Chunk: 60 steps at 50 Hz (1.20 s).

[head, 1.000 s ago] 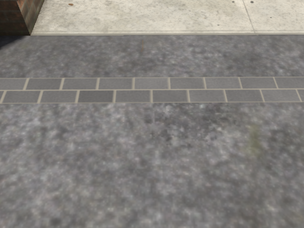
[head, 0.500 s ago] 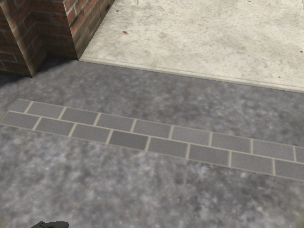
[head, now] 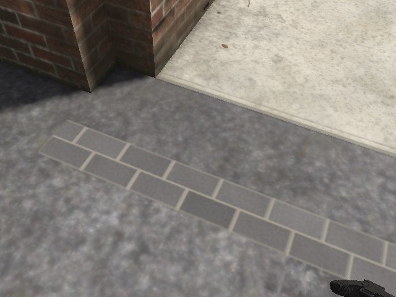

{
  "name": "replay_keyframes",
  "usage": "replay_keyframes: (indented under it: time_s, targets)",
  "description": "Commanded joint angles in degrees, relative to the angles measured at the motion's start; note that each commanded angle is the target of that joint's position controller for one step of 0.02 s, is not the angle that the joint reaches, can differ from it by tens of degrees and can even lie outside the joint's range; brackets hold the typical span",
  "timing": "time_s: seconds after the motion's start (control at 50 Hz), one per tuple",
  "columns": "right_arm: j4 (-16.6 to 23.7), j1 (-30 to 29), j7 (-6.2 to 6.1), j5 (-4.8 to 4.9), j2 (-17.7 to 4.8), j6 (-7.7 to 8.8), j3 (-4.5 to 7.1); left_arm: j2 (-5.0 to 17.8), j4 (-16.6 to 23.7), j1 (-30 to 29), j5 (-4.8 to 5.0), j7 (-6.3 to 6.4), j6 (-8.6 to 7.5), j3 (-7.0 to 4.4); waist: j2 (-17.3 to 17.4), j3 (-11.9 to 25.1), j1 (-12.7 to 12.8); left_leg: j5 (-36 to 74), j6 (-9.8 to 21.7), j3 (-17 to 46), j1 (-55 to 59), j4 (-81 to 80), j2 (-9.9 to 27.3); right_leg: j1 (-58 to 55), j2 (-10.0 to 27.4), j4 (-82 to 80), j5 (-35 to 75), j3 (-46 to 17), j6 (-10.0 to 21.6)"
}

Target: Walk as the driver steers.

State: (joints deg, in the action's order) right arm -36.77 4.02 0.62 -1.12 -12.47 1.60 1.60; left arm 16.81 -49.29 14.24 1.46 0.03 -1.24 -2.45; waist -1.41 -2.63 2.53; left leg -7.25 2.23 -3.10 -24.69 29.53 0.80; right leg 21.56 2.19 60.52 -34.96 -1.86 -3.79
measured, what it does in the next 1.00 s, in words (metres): steps on the spot, turning right: right foot, then left foot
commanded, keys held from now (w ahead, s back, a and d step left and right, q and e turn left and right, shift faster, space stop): e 0.74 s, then no key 0.26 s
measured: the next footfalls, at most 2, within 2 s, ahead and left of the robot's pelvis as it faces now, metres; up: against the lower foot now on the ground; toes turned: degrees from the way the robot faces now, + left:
right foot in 0.30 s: +0.04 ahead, -0.14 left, +0.00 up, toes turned -13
left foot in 0.78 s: +0.13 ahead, +0.07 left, +0.00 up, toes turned -31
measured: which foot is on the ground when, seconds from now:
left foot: down 0.00-0.30, up 0.32-0.76, down 0.78-1.00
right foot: up 0.00-0.28, down 0.30-0.78, up 0.80-1.00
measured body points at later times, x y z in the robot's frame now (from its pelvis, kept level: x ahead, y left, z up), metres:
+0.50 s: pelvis +0.01 -0.04 +0.01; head +0.04 -0.09 +0.46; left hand +0.19 +0.21 -0.07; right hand +0.10 -0.36 -0.11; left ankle +0.07 +0.11 -0.64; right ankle +0.00 -0.13 -0.73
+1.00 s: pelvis +0.04 -0.01 +0.01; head +0.08 -0.01 +0.46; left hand +0.31 +0.16 -0.10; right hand +0.01 -0.32 -0.09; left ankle +0.10 +0.09 -0.73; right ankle -0.06 -0.13 -0.67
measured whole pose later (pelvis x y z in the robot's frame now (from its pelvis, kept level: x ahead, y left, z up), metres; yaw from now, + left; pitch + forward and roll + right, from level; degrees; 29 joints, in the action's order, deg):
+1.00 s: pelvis +0.04 -0.01 +0.01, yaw -30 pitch +1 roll -1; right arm -45.7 8.5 -0.9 -0.3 -14.4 0.4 3.2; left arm 19.2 -38.6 10.5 0.4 2.0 2.8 -4.9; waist -2.5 -2.6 -0.7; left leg -13.0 0.8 1.5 -13.3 25.0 0.1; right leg 24.8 -2.9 55.7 -26.0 -7.4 -5.0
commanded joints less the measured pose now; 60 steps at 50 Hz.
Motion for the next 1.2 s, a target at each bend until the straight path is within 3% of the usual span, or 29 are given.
replay_keyframes:
  time_s: [0.02, 0.1, 0.2, 0.26, 0.28, 0.3, 0.32, 0.34, 0.36, 0.4, 0.44, 0.54, 0.66, 0.72, 0.76, 0.78, 0.8, 0.82, 0.84, 0.86, 0.88, 0.9, 1.0, 1.04, 1.08, 1.12, 1.14, 1.16, 1.2]
  targets:
    - [1.31, 0.74, -0.81, -0.19, -9.54, -0.15, 3.25, 5.32, 2.52, 4.35, -0.43, 1.78, 2.9, -1.86, 8.9, 9.29, -0.33, 17.89, 11.73, 10.77, 10.2, -11.87, 15.07, 4.38, 2.02, 2.17, 4.92, 0.11, -2.34]
    - [-0.13, -0.83, -2.17, -0.36, -9.78, 0.01, 3.83, 3.67, 4.56, 2.87, -0.95, 2.42, 4.19, -2.1, 9.06, 8.67, -0.46, 7.22, 12.14, 6.25, 6.92, -14.93, 16.06, 2.01, 2.68, -2.69, 11.0, 1.6, -0.95]
    - [-2.38, -0.85, -3.11, 0.54, -11.27, -0.97, 4.52, 4.46, 7.67, -0.94, -1.08, 0.95, 4.55, -2.43, 9.45, 8.43, -1.5, 1.52, 11.15, 4.48, 9.38, -14.78, 18.34, -0.71, 2.91, -11.74, 13.54, 3.45, 1.99]
    - [-3.49, -2.18, -3.03, 2.1, -12.04, -1.81, 4.81, 4.54, 7.15, 2.4, -1.28, -0.16, 4.57, -3.01, 8.32, 8.31, 0.94, -1.33, 7.32, 1.39, 9.27, -9.76, 17.22, -7.53, 0.69, -24.07, 19.17, 6.44, 5.22]
    - [-4.48, -0.78, -3.01, 2.57, -10.61, -2.15, 4.6, 5.57, 6.45, 4.2, -1.74, -0.22, 4.55, -3.56, 5.71, 7.17, 1.16, -5.2, 4.06, -1.02, 7.18, -4.68, 14.77, -10.31, -0.54, -29.64, 21.95, 5.54, 7.18]
    - [-5.36, 2.31, -2.74, 1.86, -8.04, -2.58, 4.18, 9.89, 7.02, 4.94, -2.02, 0.42, 4.34, -4.69, -6.36, 4.43, -0.27, -12.9, -1.54, -6.92, -0.05, 9.07, 8.72, -12.94, 6.89, -39.26, 31.56, -7.52, 11.07]
    - [-2.46, -0.13, -2.9, 0.31, -7.19, -2.49, 3.81, 16.07, 9.58, 3.22, -2.25, 1.06, 4.03, -5.52, -18.86, 0.92, -1.21, -29.78, -6.39, -6.39, -15.49, 22.72, -0.73, -14.26, 19.32, -43.19, 42.11, -27.24, 20.65]
    - [-1.21, -5.65, -3.2, 0.16, -8.92, -2.26, 4.39, 15.12, 9.94, 4.1, -4.22, 0.59, 2.51, -5.28, -13.18, 3.5, 2.07, -30.96, -5.35, 3.44, -15.6, 32.94, -1.32, -10.48, 19.93, -45.35, 38.23, -29.02, 24.2]
    - [-1.55, -4.79, -3.27, 1.17, -9.72, -2.38, 4.82, 13.72, 10.35, 1.24, -4.12, 0.45, 1.16, -4.87, -10.2, 3.48, -0.18, -25.22, -4.19, 5.99, -16.05, 35.54, -0.22, -10.5, 16.85, -45.18, 34.68, -24.07, 21.33]
    - [-4.22, -1.49, -3.97, 0.52, -11.0, -2.7, 5.65, 9.94, 11.7, -4.81, -1.44, 0.93, 0.57, -3.97, -6.18, 4.28, -2.86, -16.52, -4.0, 6.96, -15.85, 35.05, 0.91, -11.36, 12.46, -43.37, 33.49, -17.86, 15.63]
    - [-4.6, -0.52, -3.87, 0.33, -10.21, -2.43, 5.69, 8.21, 12.22, -4.45, -1.26, 1.55, 0.74, -3.18, -5.54, 6.78, -3.39, -12.48, -4.78, 6.83, -12.87, 36.63, -0.22, -11.86, 10.53, -42.16, 39.84, -15.59, 15.33]
    - [-3.93, -2.81, -3.51, 1.18, -7.88, -1.55, 4.66, 9.53, 12.44, -0.84, -0.84, 2.63, 1.42, -3.88, -6.01, 7.9, -1.37, -9.99, -6.59, 7.95, -12.62, 23.22, -1.29, -18.29, 9.25, -40.34, 39.98, -16.93, 15.71]
    - [-4.09, -2.49, -2.1, 1.81, -8.8, -0.52, 4.48, 10.96, 14.35, -2.63, -1.01, 2.14, 2.63, -4.6, -7.93, 7.23, -0.75, -13.02, -6.79, 8.09, -2.85, 11.68, -3.13, -13.26, 8.33, -38.87, 39.41, -22.57, 17.05]
    - [-4.32, -0.6, -1.37, 2.02, -9.44, 0.31, 4.57, 10.73, 15.33, -4.49, -0.49, 1.9, 3.11, -4.6, -8.38, 8.26, -1.5, -12.8, -5.81, 8.21, 1.43, 4.66, -3.72, -14.28, 7.49, -36.57, 44.73, -26.12, 16.4]
    - [-5.57, 3.65, -0.82, 1.88, -9.85, 0.85, 4.81, 10.05, 16.16, -6.92, 0.26, 2.2, 3.56, -4.31, -7.6, 9.0, -4.28, -2.46, -4.28, 6.86, 9.29, -7.99, -3.03, -12.75, 4.92, -33.61, 42.45, -25.23, 13.36]
    - [-5.97, 5.06, -0.84, 1.28, -11.87, 0.85, 5.33, 8.19, 16.35, -5.62, -0.09, 2.41, 3.63, -3.79, -4.88, 10.12, -3.78, 4.1, -2.41, 9.84, 16.14, -10.3, 2.09, -8.41, 2.36, -30.39, 34.18, -22.96, 10.53]
    - [-5.08, 4.28, -1.19, 0.22, -15.05, 0.38, 5.68, 4.49, 15.98, -2.06, -1.4, 2.23, 3.51, -2.74, 8.33, 11.11, -0.99, 15.55, 2.39, 21.28, 22.18, -11.15, 13.73, -0.75, -4.88, -18.44, 13.84, -14.4, 7.19]
    - [-5.29, 4.27, -1.04, -1.41, -16.49, 0.14, 5.78, 7.08, 17.78, -2.33, -1.04, 2.2, 2.86, -3.6, 18.07, 8.17, -0.48, 23.7, 13.3, 32.99, 19.95, -11.49, 21.84, 9.51, -10.47, -8.4, -4.48, -8.49, 4.22]
    - [-4.17, 2.64, -1.06, -0.75, -13.94, 0.4, 5.13, 11.19, 16.38, -1.32, -1.56, 2.21, 2.44, -4.71, 12.7, 7.54, -1.17, 20.48, 16.21, 32.15, 18.45, -11.84, 22.69, 10.66, -7.09, 1.96, -2.92, -9.74, 2.23]
    - [-3.72, 0.41, -1.21, -0.1, -11.54, 0.41, 4.46, 12.25, 15.06, -1.44, -1.07, 2.1, 2.56, -5.38, 9.43, 6.29, -0.68, 17.48, 13.54, 26.08, 17.45, -11.03, 18.49, 10.78, -6.61, 5.64, 1.19, -9.74, 1.36]
    - [-3.55, -0.98, -1.28, 0.57, -10.73, 0.29, 4.1, 10.61, 13.77, -0.92, -1.06, 2.33, 3.09, -5.21, 7.92, 5.49, -0.18, 14.26, 10.8, 21.62, 17.31, -10.42, 14.77, 10.9, -6.43, 6.41, 4.09, -9.49, 0.34]
    - [-3.74, -1.17, -1.39, 1.3, -10.05, 0.22, 3.7, 9.29, 13.71, -1.24, -1.25, 2.42, 3.49, -4.8, 8.39, 4.78, -0.8, 15.37, 10.29, 19.87, 17.58, -10.09, 13.67, 11.5, -6.42, 6.84, 6.51, -9.64, -0.61]
    - [-5.51, 1.04, -1.88, 0.81, -10.26, -0.84, 3.11, 3.1, 15.0, -5.11, -1.2, 1.78, 3.24, -1.98, 11.55, 6.67, -2.97, 19.28, 9.87, 12.63, 18.39, -9.06, 10.07, 1.43, -2.84, -13.27, 9.22, -2.27, -2.06]
    - [-6.23, 2.99, -1.7, 0.98, -12.25, -1.34, 3.48, 3.72, 14.98, -5.93, -0.85, 1.65, 3.12, -1.89, 12.7, 6.71, -4.46, 19.82, 10.45, 13.77, 18.19, -8.57, 11.03, -2.76, -2.67, -21.03, 10.19, 0.16, -1.83]
    - [-6.72, 2.82, -1.5, 1.72, -12.42, -1.54, 3.16, 4.37, 13.34, -3.08, -0.76, 1.59, 3.06, -2.22, 11.68, 6.28, -2.86, 18.46, 9.48, 13.92, 16.98, -6.96, 10.73, -8.49, -3.24, -33.17, 19.01, 1.53, -0.45]
    - [-7.99, 5.68, -1.2, 1.89, -10.58, -0.74, 2.25, 6.33, 12.97, -2.17, -1.66, 1.75, 2.98, -2.39, 8.1, 6.5, -2.68, 11.89, 4.25, 13.11, 11.72, -6.04, 8.99, -18.61, -0.6, -41.98, 32.47, -2.53, 2.71]
    - [-7.52, 6.61, -0.62, 0.09, -8.88, 0.19, 1.53, 10.22, 13.49, -1.3, -2.23, 2.27, 3.16, -3.05, -0.6, 9.14, -4.44, 4.27, 0.53, 8.97, 8.02, -1.66, 5.34, -23.62, 6.33, -37.91, 47.15, -9.1, 5.47]
    - [-8.11, 7.66, -0.51, 0.04, -6.52, 0.59, 1.0, 8.42, 12.71, -3.85, -2.59, 1.71, 3.12, -2.48, -8.06, 9.4, -6.37, -6.23, -2.49, 5.12, 11.29, -3.97, 2.07, -16.84, 7.76, -36.78, 41.24, -9.62, 9.41]
    - [-8.78, 2.91, -0.77, -0.04, -9.33, 0.23, 1.45, 4.03, 12.92, -4.93, -2.99, 0.62, 2.22, -1.5, -4.12, 5.77, -3.4, -3.46, -4.63, 4.35, 13.12, -3.36, 1.34, -12.3, 3.74, -38.17, 27.82, -7.93, 8.0]
Over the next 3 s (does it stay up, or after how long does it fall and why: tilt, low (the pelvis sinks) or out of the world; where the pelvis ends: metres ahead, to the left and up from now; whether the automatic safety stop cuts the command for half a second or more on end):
stays up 0.42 -0.27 0.01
